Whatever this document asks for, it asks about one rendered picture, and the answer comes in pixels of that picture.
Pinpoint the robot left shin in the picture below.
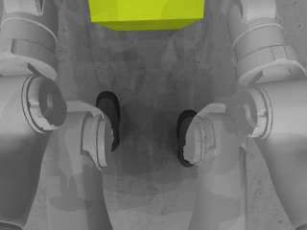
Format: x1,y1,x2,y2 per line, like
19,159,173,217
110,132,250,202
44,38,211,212
43,100,114,160

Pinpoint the robot shin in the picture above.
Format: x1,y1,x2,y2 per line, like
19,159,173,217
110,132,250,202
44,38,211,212
43,100,114,160
183,103,248,165

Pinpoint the robot right shin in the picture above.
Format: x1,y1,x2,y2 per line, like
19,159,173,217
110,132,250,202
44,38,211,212
183,103,248,165

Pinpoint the right robot upper arm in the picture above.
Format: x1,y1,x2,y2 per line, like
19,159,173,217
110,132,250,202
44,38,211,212
234,79,307,230

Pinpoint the carton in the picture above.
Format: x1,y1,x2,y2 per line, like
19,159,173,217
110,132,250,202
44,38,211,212
88,0,204,32

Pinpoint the robot left forearm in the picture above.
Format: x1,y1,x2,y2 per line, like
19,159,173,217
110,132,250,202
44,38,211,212
0,0,63,81

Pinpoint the left robot upper arm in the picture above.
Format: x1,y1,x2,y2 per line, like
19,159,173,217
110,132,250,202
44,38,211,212
0,73,67,230

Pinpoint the robot right forearm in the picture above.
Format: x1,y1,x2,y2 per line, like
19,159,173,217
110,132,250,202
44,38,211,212
219,0,307,87

